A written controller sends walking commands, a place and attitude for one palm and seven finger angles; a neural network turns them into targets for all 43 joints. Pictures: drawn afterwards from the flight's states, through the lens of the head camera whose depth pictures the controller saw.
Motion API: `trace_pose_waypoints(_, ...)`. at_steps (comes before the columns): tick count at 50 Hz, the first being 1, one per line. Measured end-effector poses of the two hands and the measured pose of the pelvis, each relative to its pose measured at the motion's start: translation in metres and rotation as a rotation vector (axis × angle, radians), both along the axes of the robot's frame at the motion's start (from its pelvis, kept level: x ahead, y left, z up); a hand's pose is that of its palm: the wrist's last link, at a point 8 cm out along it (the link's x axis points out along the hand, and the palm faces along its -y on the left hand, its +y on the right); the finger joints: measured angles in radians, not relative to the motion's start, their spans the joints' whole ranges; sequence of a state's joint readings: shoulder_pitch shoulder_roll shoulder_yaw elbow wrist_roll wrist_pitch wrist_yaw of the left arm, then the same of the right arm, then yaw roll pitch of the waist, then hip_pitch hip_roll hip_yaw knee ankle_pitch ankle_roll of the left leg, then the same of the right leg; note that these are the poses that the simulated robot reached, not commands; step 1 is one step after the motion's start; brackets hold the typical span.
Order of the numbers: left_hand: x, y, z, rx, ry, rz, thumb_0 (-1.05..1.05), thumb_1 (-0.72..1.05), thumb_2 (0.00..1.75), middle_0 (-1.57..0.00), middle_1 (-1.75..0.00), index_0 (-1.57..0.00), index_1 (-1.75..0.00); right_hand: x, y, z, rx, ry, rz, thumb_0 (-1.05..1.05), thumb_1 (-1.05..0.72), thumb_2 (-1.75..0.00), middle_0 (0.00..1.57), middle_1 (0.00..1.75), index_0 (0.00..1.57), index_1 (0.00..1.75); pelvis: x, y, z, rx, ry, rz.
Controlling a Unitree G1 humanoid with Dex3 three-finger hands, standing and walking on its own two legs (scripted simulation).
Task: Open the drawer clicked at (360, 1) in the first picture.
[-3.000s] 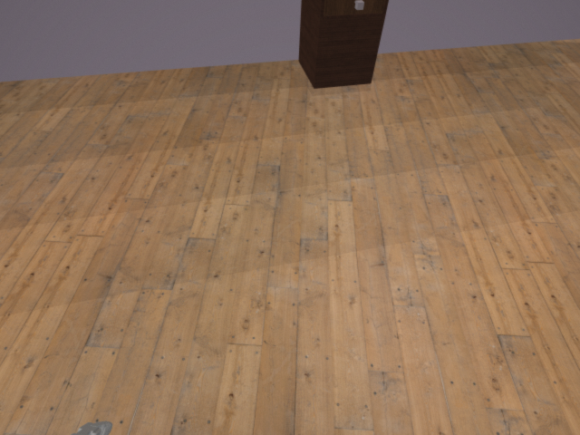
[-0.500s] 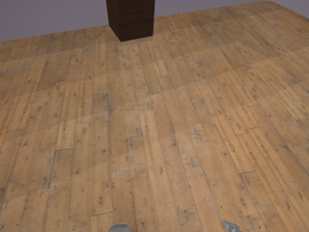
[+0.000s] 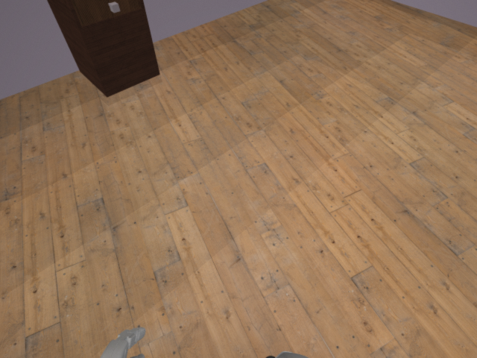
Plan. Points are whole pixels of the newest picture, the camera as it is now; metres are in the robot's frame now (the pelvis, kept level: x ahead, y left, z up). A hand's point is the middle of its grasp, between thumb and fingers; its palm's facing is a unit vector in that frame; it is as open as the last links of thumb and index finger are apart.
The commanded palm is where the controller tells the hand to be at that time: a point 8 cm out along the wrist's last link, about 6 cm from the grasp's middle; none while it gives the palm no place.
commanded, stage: walk to a spot facing it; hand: left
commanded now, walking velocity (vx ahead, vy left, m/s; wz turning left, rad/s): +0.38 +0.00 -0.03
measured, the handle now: (112, 6) +1.94 +0.70 -0.21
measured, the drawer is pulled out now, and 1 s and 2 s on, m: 0.00 0.00 0.00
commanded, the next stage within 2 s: none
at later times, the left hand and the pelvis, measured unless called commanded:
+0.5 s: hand (121, 340) +0.19 +0.23 -0.18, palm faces +0.06 -0.99 -0.15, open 7.3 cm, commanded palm none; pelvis +0.23 +0.05 +0.01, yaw +0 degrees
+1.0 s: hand (179, 183) +0.57 +0.16 -0.15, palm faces -0.01 -0.98 -0.20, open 7.3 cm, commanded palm none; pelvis +0.46 -0.02 +0.00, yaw -2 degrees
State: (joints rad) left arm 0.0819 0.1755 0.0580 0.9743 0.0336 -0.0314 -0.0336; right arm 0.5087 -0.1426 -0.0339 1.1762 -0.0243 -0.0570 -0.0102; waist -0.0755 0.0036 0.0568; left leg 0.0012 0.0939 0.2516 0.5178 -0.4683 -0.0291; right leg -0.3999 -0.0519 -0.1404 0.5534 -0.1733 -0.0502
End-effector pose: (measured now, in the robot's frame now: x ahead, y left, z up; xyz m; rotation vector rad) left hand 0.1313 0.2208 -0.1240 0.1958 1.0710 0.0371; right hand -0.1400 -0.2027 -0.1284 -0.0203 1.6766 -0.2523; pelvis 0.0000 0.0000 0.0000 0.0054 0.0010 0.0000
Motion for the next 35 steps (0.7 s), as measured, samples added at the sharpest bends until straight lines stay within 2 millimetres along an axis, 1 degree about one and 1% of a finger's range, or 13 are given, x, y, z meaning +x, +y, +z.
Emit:
trace_pose_waypoints(1, 0.010, -0.005, -0.002, -0.002, -0.013, 0.004, 0.00, 0.91, 0.90, -0.20, -0.29, -0.20, -0.30, 0.007, 0.000, -0.002, 0.012, 0.017, -0.004, 0.00, -0.91, -0.90, 0.20, 0.30, 0.20, 0.30, 0.009, -0.003, -0.002, -0.006, -0.003, -0.001)
trace_pose_waypoints(3, 0.018, -0.012, -0.003, -0.014, -0.014, 0.026, 0.00, 0.91, 0.90, -0.20, -0.29, -0.20, -0.30, 0.034, -0.002, -0.004, 0.023, 0.012, 0.000, 0.00, -0.91, -0.90, 0.20, 0.30, 0.20, 0.30, 0.025, -0.008, -0.001, -0.011, -0.010, 0.004)
trace_pose_waypoints(6, 0.012, -0.013, -0.002, -0.018, 0.042, 0.080, 0.00, 0.91, 0.90, -0.20, -0.29, -0.20, -0.30, 0.096, -0.010, -0.004, 0.013, -0.074, 0.035, 0.01, -0.91, -0.90, 0.20, 0.30, 0.20, 0.30, 0.051, -0.009, 0.008, -0.021, -0.012, 0.012)
trace_pose_waypoints(8, 0.011, 0.000, 0.003, 0.014, 0.055, 0.142, -0.02, 0.95, 0.90, -0.21, -0.29, -0.21, -0.30, 0.146, -0.015, -0.003, 0.002, -0.159, 0.067, 0.01, -0.91, -0.90, 0.20, 0.30, 0.20, 0.30, 0.068, -0.008, 0.012, -0.027, -0.006, 0.017)
trace_pose_waypoints(11, 0.006, 0.016, 0.003, 0.042, 0.127, 0.157, -0.03, 0.96, 0.90, -0.21, -0.29, -0.20, -0.30, 0.224, -0.018, 0.001, -0.015, -0.294, 0.108, 0.01, -0.91, -0.90, 0.20, 0.30, 0.19, 0.30, 0.093, -0.004, 0.016, -0.033, 0.001, 0.019)
trace_pose_waypoints(13, 0.002, 0.024, 0.000, 0.041, 0.181, 0.171, -0.03, 0.95, 0.90, -0.21, -0.29, -0.20, -0.30, 0.266, -0.025, 0.005, -0.055, -0.347, 0.143, 0.02, -0.94, -0.90, 0.20, 0.30, 0.20, 0.30, 0.111, 0.002, 0.016, -0.039, 0.001, 0.022)
trace_pose_waypoints(15, -0.001, 0.032, -0.005, 0.031, 0.232, 0.188, -0.02, 0.94, 0.90, -0.20, -0.29, -0.20, -0.30, 0.307, -0.029, 0.010, -0.080, -0.399, 0.176, 0.02, -0.95, -0.90, 0.20, 0.30, 0.20, 0.30, 0.130, 0.010, 0.014, -0.046, -0.001, 0.023)
trace_pose_waypoints(18, -0.001, 0.043, -0.018, 0.005, 0.307, 0.213, -0.01, 0.93, 0.90, -0.20, -0.29, -0.20, -0.30, 0.365, -0.026, 0.016, -0.118, -0.466, 0.222, 0.02, -0.95, -0.90, 0.20, 0.30, 0.19, 0.30, 0.162, 0.025, 0.007, -0.055, -0.008, 0.023)
trace_pose_waypoints(21, 0.009, 0.054, -0.032, -0.019, 0.379, 0.218, 0.00, 0.92, 0.90, -0.20, -0.29, -0.20, -0.30, 0.408, -0.016, 0.017, -0.156, -0.525, 0.247, 0.01, -0.94, -0.90, 0.20, 0.30, 0.19, 0.30, 0.192, 0.040, -0.002, -0.040, -0.017, 0.010)
trace_pose_waypoints(23, 0.028, 0.060, -0.030, -0.024, 0.400, 0.205, 0.00, 0.92, 0.90, -0.20, -0.29, -0.20, -0.30, 0.422, -0.008, 0.020, -0.164, -0.535, 0.239, 0.01, -0.93, -0.90, 0.20, 0.30, 0.19, 0.30, 0.209, 0.047, 0.001, -0.037, -0.020, -0.001)
trace_pose_waypoints(25, 0.055, 0.064, -0.025, -0.029, 0.383, 0.190, 0.00, 0.92, 0.90, -0.20, -0.29, -0.20, -0.30, 0.425, 0.002, 0.023, -0.158, -0.512, 0.218, 0.00, -0.92, -0.90, 0.20, 0.30, 0.19, 0.30, 0.226, 0.051, 0.007, -0.033, -0.021, -0.008)
trace_pose_waypoints(30, 0.142, 0.065, -0.009, -0.031, 0.271, 0.160, 0.01, 0.91, 0.90, -0.20, -0.29, -0.20, -0.30, 0.416, 0.029, 0.019, -0.089, -0.386, 0.153, 0.00, -0.91, -0.90, 0.20, 0.30, 0.19, 0.30, 0.269, 0.054, 0.020, -0.019, -0.013, -0.021)
trace_pose_waypoints(35, 0.230, 0.057, 0.001, -0.015, 0.187, 0.118, 0.00, 0.92, 0.90, -0.20, -0.29, -0.20, -0.30, 0.404, 0.052, 0.009, -0.006, -0.250, 0.060, 0.00, -0.91, -0.90, 0.20, 0.30, 0.20, 0.30, 0.314, 0.048, 0.022, -0.001, -0.008, -0.034)
